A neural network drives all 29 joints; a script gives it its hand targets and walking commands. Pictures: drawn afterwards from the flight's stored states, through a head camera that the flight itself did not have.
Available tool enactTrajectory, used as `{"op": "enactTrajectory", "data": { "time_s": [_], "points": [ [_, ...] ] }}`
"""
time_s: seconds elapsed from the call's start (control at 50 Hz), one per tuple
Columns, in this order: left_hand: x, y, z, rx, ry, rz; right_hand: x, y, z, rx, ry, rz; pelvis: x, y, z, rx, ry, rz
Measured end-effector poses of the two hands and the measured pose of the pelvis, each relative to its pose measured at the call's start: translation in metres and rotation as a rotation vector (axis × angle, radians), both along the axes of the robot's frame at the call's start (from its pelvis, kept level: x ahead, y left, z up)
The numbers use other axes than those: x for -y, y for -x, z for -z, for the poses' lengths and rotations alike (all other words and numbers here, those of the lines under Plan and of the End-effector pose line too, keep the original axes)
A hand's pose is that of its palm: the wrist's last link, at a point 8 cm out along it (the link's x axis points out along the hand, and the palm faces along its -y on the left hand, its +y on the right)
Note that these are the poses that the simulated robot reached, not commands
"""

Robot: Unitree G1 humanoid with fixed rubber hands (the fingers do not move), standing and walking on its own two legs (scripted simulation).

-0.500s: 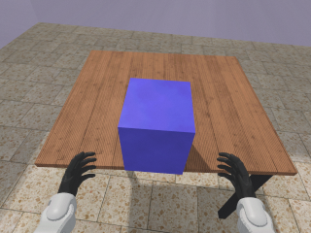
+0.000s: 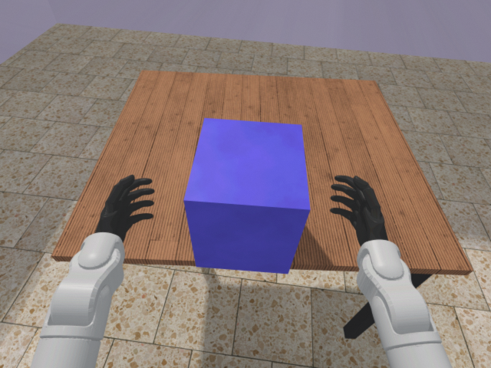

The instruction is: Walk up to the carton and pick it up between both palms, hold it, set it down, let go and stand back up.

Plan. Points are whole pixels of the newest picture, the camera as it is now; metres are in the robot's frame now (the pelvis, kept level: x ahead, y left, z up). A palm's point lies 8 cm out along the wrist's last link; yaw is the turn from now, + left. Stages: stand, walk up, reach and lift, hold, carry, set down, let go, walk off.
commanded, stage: reach and lift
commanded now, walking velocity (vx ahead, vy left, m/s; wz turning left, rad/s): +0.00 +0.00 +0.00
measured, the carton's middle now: (247, 197) +0.42 -0.02 +0.00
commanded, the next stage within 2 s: none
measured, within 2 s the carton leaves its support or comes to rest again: neither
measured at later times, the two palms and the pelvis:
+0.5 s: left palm (124, 169) +0.38 +0.18 +0.13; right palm (353, 174) +0.37 -0.18 +0.13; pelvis +0.01 +0.00 +0.00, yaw +0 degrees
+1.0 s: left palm (129, 181) +0.40 +0.19 +0.08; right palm (347, 177) +0.39 -0.19 +0.10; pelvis +0.01 +0.00 +0.00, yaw +0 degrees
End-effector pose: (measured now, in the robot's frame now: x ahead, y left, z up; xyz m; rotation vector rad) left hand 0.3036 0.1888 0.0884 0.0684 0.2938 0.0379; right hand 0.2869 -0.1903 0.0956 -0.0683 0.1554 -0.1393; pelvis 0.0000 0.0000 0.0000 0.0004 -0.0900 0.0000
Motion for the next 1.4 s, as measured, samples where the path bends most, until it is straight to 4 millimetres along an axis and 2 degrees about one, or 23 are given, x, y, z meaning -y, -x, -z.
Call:
{"op": "enactTrajectory", "data": {
  "time_s": [0.18, 0.36, 0.54, 0.72, 0.8, 0.94, 1.1, 1.18, 1.3, 1.4],
  "points": [
    [0.002, -0.021, -0.011, -0.013, 0.005, 0.001, 0.000, -0.023, -0.007, -0.014, -0.017, 0.011, 0.000, 0.000, 0.000, -0.001, 0.000, 0.000],
    [0.009, -0.054, -0.030, 0.008, 0.001, 0.018, -0.002, -0.056, -0.027, 0.015, -0.027, 0.012, 0.000, -0.002, 0.000, -0.023, 0.000, 0.000],
    [0.009, -0.085, -0.045, -0.001, -0.014, 0.014, -0.011, -0.089, -0.037, -0.008, -0.038, -0.004, 0.000, -0.007, 0.000, -0.065, 0.000, 0.000],
    [0.009, -0.100, -0.054, -0.006, -0.019, 0.011, -0.014, -0.108, -0.043, -0.021, -0.040, 0.003, 0.000, -0.010, 0.000, -0.089, 0.000, 0.000],
    [0.005, -0.100, -0.041, -0.056, -0.017, -0.002, -0.011, -0.109, -0.032, -0.075, -0.038, 0.016, 0.000, -0.009, 0.000, -0.089, 0.000, 0.000],
    [-0.002, -0.099, -0.005, -0.097, -0.003, -0.027, -0.003, -0.106, -0.005, -0.127, -0.039, 0.049, 0.000, -0.007, 0.000, -0.110, 0.000, 0.000],
    [0.012, -0.100, 0.023, -0.020, 0.057, -0.021, 0.000, -0.109, 0.009, -0.078, -0.040, 0.056, -0.002, -0.008, 0.002, -0.202, 0.004, 0.002],
    [0.018, -0.096, 0.036, -0.007, 0.077, -0.023, 0.004, -0.104, 0.024, -0.113, -0.037, 0.056, -0.002, -0.009, 0.002, -0.229, 0.004, 0.002],
    [0.016, -0.083, 0.061, -0.035, 0.069, -0.040, 0.009, -0.092, 0.051, -0.167, -0.033, 0.067, -0.002, -0.004, 0.004, -0.249, 0.006, 0.003],
    [0.015, -0.079, 0.073, -0.028, 0.056, -0.042, 0.008, -0.089, 0.062, -0.152, -0.037, 0.059, -0.003, 0.003, 0.009, -0.305, 0.008, 0.005]
  ]
}}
